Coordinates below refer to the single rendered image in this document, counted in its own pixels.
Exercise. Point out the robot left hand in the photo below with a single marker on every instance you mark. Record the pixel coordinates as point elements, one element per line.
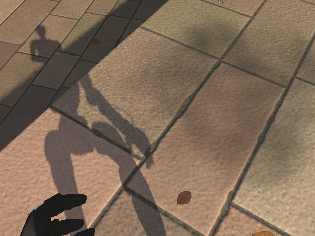
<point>39,221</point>

